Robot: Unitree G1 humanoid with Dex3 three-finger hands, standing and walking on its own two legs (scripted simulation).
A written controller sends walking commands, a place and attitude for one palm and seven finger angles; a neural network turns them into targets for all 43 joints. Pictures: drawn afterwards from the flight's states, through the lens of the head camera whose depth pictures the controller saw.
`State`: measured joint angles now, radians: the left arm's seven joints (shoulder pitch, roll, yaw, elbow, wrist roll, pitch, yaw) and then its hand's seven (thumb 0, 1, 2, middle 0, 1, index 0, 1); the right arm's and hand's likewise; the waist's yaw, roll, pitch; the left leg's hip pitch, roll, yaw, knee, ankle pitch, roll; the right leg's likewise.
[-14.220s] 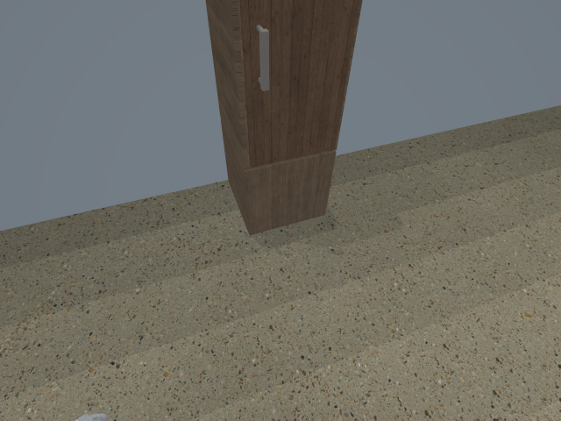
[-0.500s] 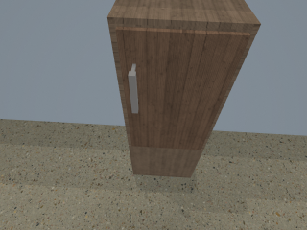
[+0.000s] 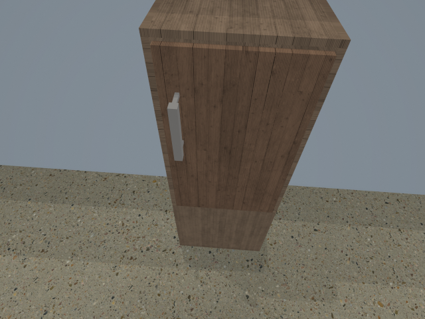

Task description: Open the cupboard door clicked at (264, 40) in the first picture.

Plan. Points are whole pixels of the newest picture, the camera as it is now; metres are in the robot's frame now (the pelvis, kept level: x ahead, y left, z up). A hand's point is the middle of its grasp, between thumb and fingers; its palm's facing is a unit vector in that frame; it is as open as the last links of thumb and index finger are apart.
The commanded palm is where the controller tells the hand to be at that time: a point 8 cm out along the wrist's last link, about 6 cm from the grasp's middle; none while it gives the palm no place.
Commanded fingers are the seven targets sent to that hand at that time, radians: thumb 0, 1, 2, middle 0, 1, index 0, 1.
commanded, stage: come to a stop and stand still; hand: left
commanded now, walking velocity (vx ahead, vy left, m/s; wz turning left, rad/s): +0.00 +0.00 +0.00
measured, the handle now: (177, 128) +0.50 +0.12 +0.06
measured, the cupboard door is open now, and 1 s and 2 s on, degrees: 0 0 0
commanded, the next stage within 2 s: look again from close up in 0.18 s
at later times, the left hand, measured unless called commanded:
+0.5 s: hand out of the picture +0.00 +0.15 -0.18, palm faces +0.02 -0.98 -0.19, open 7.4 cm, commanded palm none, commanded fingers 0.00 0.90 0.90 -0.20 -0.30 -0.20 -0.30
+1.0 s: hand out of the picture +0.05 +0.16 -0.14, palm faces +0.20 -0.96 -0.21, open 7.3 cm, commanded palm +0.09 +0.20 -0.07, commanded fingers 0.00 0.78 0.85 -0.21 -0.38 -0.21 -0.38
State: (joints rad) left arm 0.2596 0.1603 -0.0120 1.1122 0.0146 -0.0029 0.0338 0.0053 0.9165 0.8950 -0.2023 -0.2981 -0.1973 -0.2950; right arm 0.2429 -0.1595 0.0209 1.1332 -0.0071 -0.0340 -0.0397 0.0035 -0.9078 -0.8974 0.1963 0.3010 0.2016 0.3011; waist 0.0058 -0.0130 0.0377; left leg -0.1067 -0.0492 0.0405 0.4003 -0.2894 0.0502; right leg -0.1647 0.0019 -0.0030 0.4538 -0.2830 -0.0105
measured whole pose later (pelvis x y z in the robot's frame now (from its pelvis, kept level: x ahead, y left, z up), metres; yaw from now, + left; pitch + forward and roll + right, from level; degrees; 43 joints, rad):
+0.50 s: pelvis -0.01 -0.02 +0.00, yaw +0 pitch +0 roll +1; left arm 0.26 0.17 -0.01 1.11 0.01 -0.01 0.03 0.00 0.92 0.90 -0.20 -0.30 -0.20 -0.29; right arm 0.25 -0.15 0.02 1.14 -0.01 -0.03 -0.04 0.00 -0.90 -0.90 0.20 0.30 0.20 0.30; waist 0.01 -0.02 0.03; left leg -0.11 -0.02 0.03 0.39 -0.27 0.02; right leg -0.16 0.03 -0.02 0.43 -0.26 -0.04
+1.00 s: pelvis -0.02 -0.03 +0.00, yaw +1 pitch +0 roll +0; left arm 0.43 0.17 0.02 0.60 -0.09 0.03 0.07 0.02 0.93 0.89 -0.21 -0.30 -0.20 -0.30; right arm 0.31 -0.18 0.02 0.99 0.02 -0.11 -0.06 0.01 -0.90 -0.90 0.20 0.30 0.20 0.30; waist 0.02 0.00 0.03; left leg -0.15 -0.01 0.02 0.43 -0.28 0.01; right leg -0.19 0.04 -0.03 0.46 -0.26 -0.05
